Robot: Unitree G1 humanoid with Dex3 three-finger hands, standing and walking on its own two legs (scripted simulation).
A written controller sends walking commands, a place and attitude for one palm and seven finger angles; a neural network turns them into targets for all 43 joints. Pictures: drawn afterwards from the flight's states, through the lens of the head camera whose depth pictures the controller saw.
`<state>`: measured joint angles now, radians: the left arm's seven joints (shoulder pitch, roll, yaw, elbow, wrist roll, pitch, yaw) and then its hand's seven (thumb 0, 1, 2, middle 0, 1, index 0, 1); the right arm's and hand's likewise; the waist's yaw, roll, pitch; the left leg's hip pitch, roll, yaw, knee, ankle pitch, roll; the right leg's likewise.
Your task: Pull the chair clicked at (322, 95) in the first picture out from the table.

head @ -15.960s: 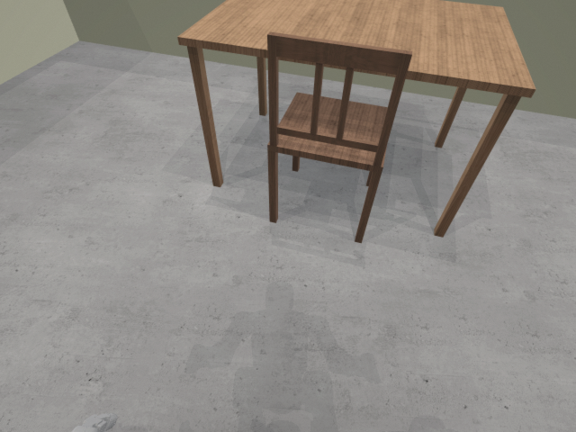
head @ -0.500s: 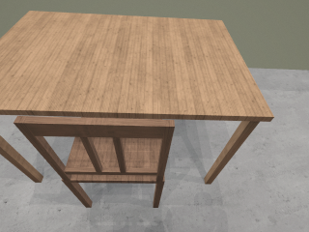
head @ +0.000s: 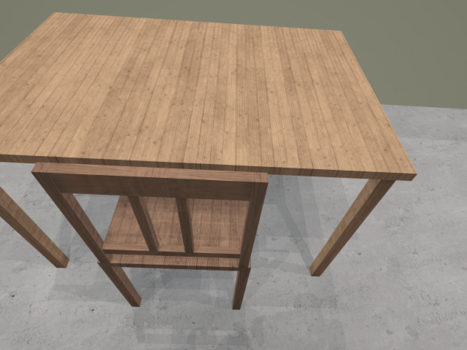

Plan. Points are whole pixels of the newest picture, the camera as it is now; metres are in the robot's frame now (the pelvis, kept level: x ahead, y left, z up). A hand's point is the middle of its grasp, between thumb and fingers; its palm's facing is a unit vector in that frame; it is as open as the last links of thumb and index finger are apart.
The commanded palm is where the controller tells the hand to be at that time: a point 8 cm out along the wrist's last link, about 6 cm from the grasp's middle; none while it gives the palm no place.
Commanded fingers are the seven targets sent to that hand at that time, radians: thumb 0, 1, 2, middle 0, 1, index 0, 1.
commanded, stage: come to a stop and stand still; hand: left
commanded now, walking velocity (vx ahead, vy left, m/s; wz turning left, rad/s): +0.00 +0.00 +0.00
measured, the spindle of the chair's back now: (145, 223) +0.39 +0.23 -0.11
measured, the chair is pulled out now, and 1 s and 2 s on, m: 0.00 0.00 0.00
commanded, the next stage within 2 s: look again from close up in 0.56 s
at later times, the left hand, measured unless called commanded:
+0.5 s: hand out of the picture +0.10 +0.20 -0.17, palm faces +0.05 -0.97 -0.25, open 7.3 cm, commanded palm none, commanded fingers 0.00 0.90 0.90 -0.20 -0.30 -0.20 -0.30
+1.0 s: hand out of the picture -0.01 +0.19 -0.17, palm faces +0.01 -0.98 -0.21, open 7.3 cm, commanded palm none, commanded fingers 0.00 0.90 0.90 -0.20 -0.30 -0.20 -0.30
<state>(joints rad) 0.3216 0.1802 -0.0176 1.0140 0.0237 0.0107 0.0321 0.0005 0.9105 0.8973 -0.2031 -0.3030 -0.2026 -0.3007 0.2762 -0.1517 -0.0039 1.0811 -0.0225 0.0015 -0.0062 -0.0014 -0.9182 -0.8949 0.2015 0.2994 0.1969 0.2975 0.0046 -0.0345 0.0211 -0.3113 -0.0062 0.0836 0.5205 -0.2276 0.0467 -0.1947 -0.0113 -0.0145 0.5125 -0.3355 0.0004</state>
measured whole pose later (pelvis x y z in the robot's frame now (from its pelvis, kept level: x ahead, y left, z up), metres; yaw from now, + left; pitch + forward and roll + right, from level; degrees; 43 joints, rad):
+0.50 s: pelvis +0.04 +0.01 -0.01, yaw +1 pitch +0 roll +0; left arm 0.24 0.17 0.00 0.96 0.01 -0.01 0.07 0.00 0.91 0.90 -0.20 -0.30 -0.20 -0.30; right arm 0.19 -0.19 -0.02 1.02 -0.02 -0.01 -0.03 0.01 -0.92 -0.89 0.20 0.30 0.20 0.30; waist 0.00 0.00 0.03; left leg -0.27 -0.04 0.07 0.60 -0.34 0.06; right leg -0.12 -0.04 -0.03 0.54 -0.43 0.03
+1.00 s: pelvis +0.00 +0.01 +0.00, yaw +1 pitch -2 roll +0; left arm 0.33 0.18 -0.03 1.02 0.02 0.00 0.05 0.00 0.91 0.90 -0.20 -0.30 -0.20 -0.30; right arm 0.23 -0.18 -0.01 1.10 -0.01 0.00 -0.01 0.00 -0.92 -0.89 0.20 0.30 0.20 0.30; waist 0.00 -0.01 0.06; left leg -0.23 -0.03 0.08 0.45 -0.20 0.06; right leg -0.10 -0.03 -0.02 0.44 -0.30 0.02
